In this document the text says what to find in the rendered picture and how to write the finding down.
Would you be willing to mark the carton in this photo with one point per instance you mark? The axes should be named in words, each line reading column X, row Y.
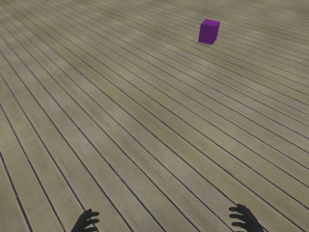
column 208, row 31

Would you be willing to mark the robot right hand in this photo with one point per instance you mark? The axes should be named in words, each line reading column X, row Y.
column 251, row 224

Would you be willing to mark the robot left hand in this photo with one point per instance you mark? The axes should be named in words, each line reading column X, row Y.
column 82, row 222

